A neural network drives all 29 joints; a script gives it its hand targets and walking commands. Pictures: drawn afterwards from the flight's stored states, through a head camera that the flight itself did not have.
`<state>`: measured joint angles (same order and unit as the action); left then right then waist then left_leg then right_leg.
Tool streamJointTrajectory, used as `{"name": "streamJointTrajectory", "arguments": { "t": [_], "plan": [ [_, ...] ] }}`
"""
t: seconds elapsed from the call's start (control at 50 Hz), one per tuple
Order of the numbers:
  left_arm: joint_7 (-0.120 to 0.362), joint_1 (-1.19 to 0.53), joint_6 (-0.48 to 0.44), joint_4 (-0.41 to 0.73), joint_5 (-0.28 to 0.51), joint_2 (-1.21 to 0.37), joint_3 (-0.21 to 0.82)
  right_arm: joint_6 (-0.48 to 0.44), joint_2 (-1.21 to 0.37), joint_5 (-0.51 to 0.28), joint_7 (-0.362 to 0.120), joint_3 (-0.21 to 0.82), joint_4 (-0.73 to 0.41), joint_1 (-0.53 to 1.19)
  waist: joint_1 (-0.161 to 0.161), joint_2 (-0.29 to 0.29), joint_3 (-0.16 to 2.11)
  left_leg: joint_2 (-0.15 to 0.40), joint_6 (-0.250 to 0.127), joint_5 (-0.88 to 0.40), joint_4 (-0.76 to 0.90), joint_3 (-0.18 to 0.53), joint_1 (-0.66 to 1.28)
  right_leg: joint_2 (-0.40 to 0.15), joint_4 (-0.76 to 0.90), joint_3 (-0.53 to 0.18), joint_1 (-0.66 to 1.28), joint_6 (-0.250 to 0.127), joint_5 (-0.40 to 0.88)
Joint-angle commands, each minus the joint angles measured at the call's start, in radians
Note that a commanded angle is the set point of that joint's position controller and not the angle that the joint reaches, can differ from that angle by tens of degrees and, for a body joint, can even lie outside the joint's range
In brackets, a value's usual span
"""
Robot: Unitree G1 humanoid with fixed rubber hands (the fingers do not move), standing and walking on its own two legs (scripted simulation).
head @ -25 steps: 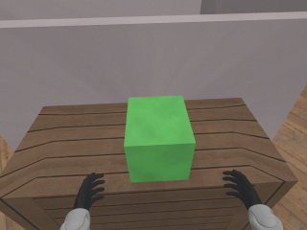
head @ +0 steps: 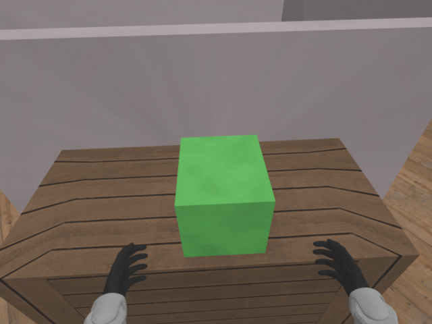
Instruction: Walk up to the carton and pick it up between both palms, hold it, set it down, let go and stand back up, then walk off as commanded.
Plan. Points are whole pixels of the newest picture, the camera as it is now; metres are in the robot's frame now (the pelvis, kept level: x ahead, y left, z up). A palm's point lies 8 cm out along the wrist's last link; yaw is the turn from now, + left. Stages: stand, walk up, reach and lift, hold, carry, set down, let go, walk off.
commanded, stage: stand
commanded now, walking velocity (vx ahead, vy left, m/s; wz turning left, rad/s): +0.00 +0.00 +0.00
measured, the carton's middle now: (221, 193) +0.40 +0.02 +0.02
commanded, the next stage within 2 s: walk off in 1.46 s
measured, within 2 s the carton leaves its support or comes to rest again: neither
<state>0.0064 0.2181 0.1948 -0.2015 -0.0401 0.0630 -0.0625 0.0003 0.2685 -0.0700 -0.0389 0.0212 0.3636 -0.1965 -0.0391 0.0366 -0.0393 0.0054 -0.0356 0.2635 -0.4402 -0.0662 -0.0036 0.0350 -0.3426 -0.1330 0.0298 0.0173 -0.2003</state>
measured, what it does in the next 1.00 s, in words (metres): stands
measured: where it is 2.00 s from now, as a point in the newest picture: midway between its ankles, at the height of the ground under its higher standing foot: outside the picture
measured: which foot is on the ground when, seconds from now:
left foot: down 0.00-1.00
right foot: down 0.00-1.00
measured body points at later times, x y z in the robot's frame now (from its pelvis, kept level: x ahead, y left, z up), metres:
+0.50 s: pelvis -0.01 -0.02 +0.00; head -0.02 -0.03 +0.45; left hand +0.20 +0.21 -0.01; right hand +0.22 -0.23 -0.01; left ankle +0.00 +0.08 -0.74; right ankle +0.01 -0.15 -0.74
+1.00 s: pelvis -0.01 -0.02 +0.00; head -0.01 -0.03 +0.45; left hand +0.20 +0.21 -0.01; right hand +0.22 -0.23 -0.01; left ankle +0.00 +0.08 -0.74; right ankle +0.01 -0.15 -0.74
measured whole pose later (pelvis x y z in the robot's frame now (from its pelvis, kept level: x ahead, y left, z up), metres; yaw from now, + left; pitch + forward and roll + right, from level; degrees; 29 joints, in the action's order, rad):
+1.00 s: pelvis -0.01 -0.02 +0.00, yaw +0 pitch -3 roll +1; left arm 0.04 0.21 -0.10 -0.30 -0.04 0.19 -0.06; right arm -0.18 0.27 -0.05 -0.10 0.03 0.34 -0.20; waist -0.03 0.01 -0.04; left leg -0.01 -0.03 0.22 -0.44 -0.07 -0.16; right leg 0.03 -0.49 -0.13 -0.20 0.01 -0.23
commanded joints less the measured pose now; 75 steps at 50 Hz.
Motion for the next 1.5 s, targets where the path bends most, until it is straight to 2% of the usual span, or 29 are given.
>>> {"name": "streamJointTrajectory", "arguments": {
  "t": [0.0,0.02,0.04,0.08,0.1,0.14,0.18,0.2,0.22,0.28,0.4,0.58,0.66,0.68,0.74,0.8,0.82,0.86,0.92,0.96,0.98,1.0,1.02,1.06,1.18,1.28,1.3,1.34,1.48],
  "plan": [
    [-0.011,-0.180,-0.121,-0.096,-0.002,0.415,-0.064,0.000,0.231,0.112,0.032,-0.120,0.036,0.051,0.055,-0.055,-0.316,0.080,0.055,0.126,0.179,0.136,-0.315,-0.064,-0.066,0.050,-0.298,-0.026,-0.118],
    [-0.011,-0.130,-0.147,-0.105,-0.004,0.381,-0.056,-0.022,0.249,0.108,0.027,-0.134,0.037,0.050,0.045,-0.024,-0.266,0.075,0.029,0.234,0.179,0.149,-0.342,-0.056,-0.091,0.047,-0.267,-0.024,-0.132],
    [-0.012,-0.099,-0.165,-0.122,-0.007,0.370,-0.046,-0.036,0.246,0.107,0.024,-0.134,0.025,0.065,0.032,-0.048,-0.246,0.090,0.016,0.311,0.180,0.170,-0.389,-0.051,-0.106,0.043,-0.236,-0.026,-0.144],
    [-0.005,-0.076,-0.188,-0.136,-0.007,0.367,-0.043,-0.049,0.247,0.105,0.018,-0.141,0.017,0.094,0.020,-0.027,-0.170,0.090,0.007,0.378,0.186,0.204,-0.351,-0.041,-0.139,0.039,-0.275,-0.028,-0.164],
    [-0.003,-0.078,-0.195,-0.144,-0.009,0.379,-0.046,-0.057,0.244,0.098,0.017,-0.141,0.011,0.089,0.028,-0.055,-0.161,0.095,0.008,0.334,0.168,0.200,-0.341,-0.047,-0.138,0.039,-0.292,-0.026,-0.134],
    [-0.004,-0.073,-0.202,-0.155,-0.011,0.371,-0.042,-0.063,0.258,0.094,0.009,-0.131,0.004,0.086,0.026,-0.017,-0.139,0.102,0.014,0.300,0.147,0.189,-0.347,-0.054,-0.125,0.022,-0.282,-0.027,-0.102],
    [-0.007,-0.069,-0.209,-0.166,-0.013,0.385,-0.044,-0.068,0.242,0.095,0.009,-0.124,0.009,0.065,0.035,-0.049,-0.134,0.091,0.020,0.257,0.125,0.177,-0.343,-0.050,-0.120,0.009,-0.292,-0.029,-0.124],
    [-0.004,-0.059,-0.212,-0.162,-0.013,0.385,-0.043,-0.067,0.247,0.101,0.011,-0.124,0.011,0.067,0.021,-0.050,-0.134,0.097,0.018,0.245,0.114,0.171,-0.359,-0.053,-0.120,0.006,-0.293,-0.030,-0.120],
    [-0.007,-0.059,-0.212,-0.167,-0.014,0.400,-0.047,-0.067,0.248,0.098,0.013,-0.125,0.016,0.048,0.035,-0.067,-0.148,0.091,0.017,0.212,0.094,0.156,-0.345,-0.064,-0.095,-0.014,-0.312,-0.031,-0.129],
    [-0.006,-0.059,-0.217,-0.170,-0.011,0.414,-0.048,-0.074,0.242,0.099,0.015,-0.117,0.014,0.044,0.032,-0.039,-0.137,0.086,0.015,0.147,0.067,0.140,-0.315,-0.066,-0.085,-0.036,-0.338,-0.033,-0.147],
    [0.000,-0.054,-0.221,-0.187,-0.004,0.432,-0.047,-0.076,0.264,0.095,0.016,-0.118,0.011,0.031,0.028,-0.058,-0.107,0.096,0.007,0.148,0.059,0.145,-0.291,-0.069,-0.090,-0.042,-0.361,-0.038,-0.146],
    [0.004,-0.054,-0.224,-0.190,0.005,0.444,-0.044,-0.077,0.273,0.091,0.020,-0.121,0.019,0.024,0.028,-0.033,-0.123,0.105,-0.004,0.099,0.036,0.146,-0.282,-0.080,-0.075,-0.049,-0.372,-0.041,-0.122],
    [0.002,-0.036,-0.228,-0.203,0.010,0.452,-0.046,-0.075,0.278,0.090,0.024,-0.120,0.020,0.019,0.023,-0.038,-0.144,0.108,-0.007,0.154,0.067,0.152,-0.307,-0.081,-0.086,-0.044,-0.366,-0.041,-0.145],
    [0.006,-0.040,-0.227,-0.199,0.011,0.447,-0.043,-0.072,0.289,0.093,0.024,-0.123,0.013,0.040,0.015,-0.015,-0.163,0.107,-0.007,0.152,0.065,0.148,-0.316,-0.080,-0.083,-0.051,-0.373,-0.040,-0.145],
    [0.005,-0.041,-0.235,-0.205,0.009,0.465,-0.047,-0.076,0.275,0.084,0.025,-0.121,0.031,0.012,0.023,-0.047,-0.149,0.108,-0.005,0.151,0.065,0.150,-0.301,-0.082,-0.083,-0.047,-0.371,-0.040,-0.142],
    [0.007,-0.032,-0.233,-0.203,0.014,0.463,-0.046,-0.076,0.294,0.085,0.023,-0.124,0.017,0.038,0.014,-0.020,-0.126,0.120,-0.009,0.138,0.050,0.151,-0.292,-0.083,-0.088,-0.046,-0.367,-0.037,-0.133],
    [0.006,-0.046,-0.233,-0.208,0.015,0.465,-0.041,-0.078,0.280,0.084,0.024,-0.120,0.020,0.028,0.028,-0.006,-0.135,0.107,-0.005,0.122,0.052,0.146,-0.283,-0.086,-0.084,-0.054,-0.372,-0.039,-0.138],
    [0.005,-0.051,-0.235,-0.204,0.017,0.468,-0.038,-0.076,0.294,0.085,0.026,-0.125,0.022,0.028,0.025,-0.047,-0.125,0.113,-0.005,0.131,0.048,0.151,-0.286,-0.084,-0.079,-0.057,-0.372,-0.043,-0.140],
    [0.006,-0.047,-0.238,-0.212,0.020,0.476,-0.042,-0.077,0.291,0.081,0.028,-0.125,0.023,0.030,0.027,-0.046,-0.141,0.118,-0.008,0.123,0.057,0.157,-0.295,-0.088,-0.086,-0.049,-0.374,-0.039,-0.127],
    [0.007,-0.037,-0.240,-0.212,0.022,0.472,-0.042,-0.077,0.293,0.085,0.029,-0.122,0.019,0.042,0.011,-0.023,-0.145,0.115,-0.007,0.136,0.057,0.154,-0.307,-0.088,-0.084,-0.053,-0.369,-0.038,-0.131],
    [0.008,-0.054,-0.240,-0.210,0.021,0.476,-0.041,-0.076,0.291,0.081,0.029,-0.123,0.025,0.034,0.026,-0.039,-0.140,0.116,-0.007,0.113,0.058,0.153,-0.288,-0.085,-0.089,-0.055,-0.378,-0.039,-0.135],
    [0.007,-0.039,-0.240,-0.216,0.023,0.475,-0.038,-0.076,0.301,0.082,0.028,-0.128,0.021,0.039,0.018,-0.042,-0.139,0.114,-0.006,0.120,0.057,0.151,-0.297,-0.086,-0.087,-0.050,-0.372,-0.039,-0.116],
    [0.007,-0.042,-0.239,-0.217,0.026,0.467,-0.033,-0.076,0.303,0.083,0.029,-0.127,0.022,0.032,0.024,-0.007,-0.137,0.106,-0.003,0.141,0.060,0.142,-0.297,-0.085,-0.087,-0.056,-0.368,-0.036,-0.124],
    [0.007,-0.056,-0.240,-0.212,0.022,0.484,-0.036,-0.074,0.301,0.080,0.029,-0.121,0.022,0.027,0.029,-0.026,-0.147,0.113,-0.001,0.129,0.057,0.146,-0.301,-0.088,-0.086,-0.055,-0.365,-0.040,-0.126],
    [0.012,-0.048,-0.244,-0.218,0.030,0.487,-0.037,-0.074,0.305,0.080,0.030,-0.125,0.023,0.052,0.018,-0.040,-0.149,0.117,-0.005,0.125,0.060,0.155,-0.300,-0.089,-0.076,-0.063,-0.367,-0.038,-0.137],
    [0.011,-0.036,-0.243,-0.225,0.034,0.490,-0.034,-0.073,0.301,0.077,0.031,-0.124,0.027,0.033,0.031,0.004,-0.166,0.119,-0.002,0.145,0.063,0.154,-0.309,-0.095,-0.078,-0.065,-0.380,-0.038,-0.127],
    [0.012,-0.036,-0.242,-0.223,0.036,0.480,-0.030,-0.072,0.306,0.082,0.034,-0.126,0.027,0.039,0.018,-0.014,-0.158,0.118,-0.001,0.148,0.063,0.157,-0.313,-0.088,-0.083,-0.055,-0.372,-0.032,-0.124],
    [0.011,-0.053,-0.243,-0.220,0.032,0.485,-0.030,-0.075,0.306,0.075,0.030,-0.123,0.022,0.041,0.025,-0.028,-0.128,0.126,0.000,0.129,0.054,0.160,-0.297,-0.091,-0.092,-0.053,-0.364,-0.031,-0.116],
    [0.012,-0.031,-0.247,-0.222,0.039,0.491,-0.031,-0.072,0.308,0.080,0.033,-0.128,0.035,0.024,0.023,-0.016,-0.148,0.129,-0.006,0.139,0.056,0.160,-0.294,-0.092,-0.083,-0.063,-0.379,-0.035,-0.130]
  ]
}}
